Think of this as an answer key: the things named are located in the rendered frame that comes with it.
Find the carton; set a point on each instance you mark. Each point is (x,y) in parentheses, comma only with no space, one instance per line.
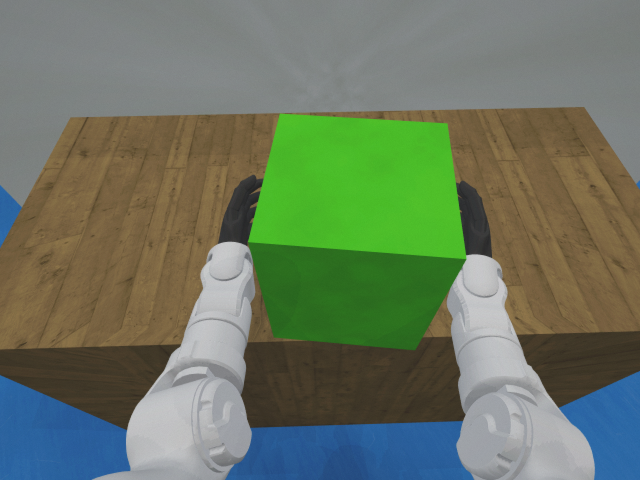
(357,235)

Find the robot left forearm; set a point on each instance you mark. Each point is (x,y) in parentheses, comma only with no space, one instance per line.
(217,332)

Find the robot left hand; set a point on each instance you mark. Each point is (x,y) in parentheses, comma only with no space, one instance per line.
(236,226)

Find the robot right hand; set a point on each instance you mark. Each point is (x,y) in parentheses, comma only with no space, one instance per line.
(475,226)

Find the pedestal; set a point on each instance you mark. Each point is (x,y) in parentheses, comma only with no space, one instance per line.
(100,271)

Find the left robot upper arm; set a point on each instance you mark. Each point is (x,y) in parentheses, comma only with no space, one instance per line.
(194,431)

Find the right robot upper arm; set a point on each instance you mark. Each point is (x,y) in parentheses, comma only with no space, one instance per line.
(504,437)

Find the robot right forearm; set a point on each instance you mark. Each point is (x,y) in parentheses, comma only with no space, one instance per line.
(487,349)

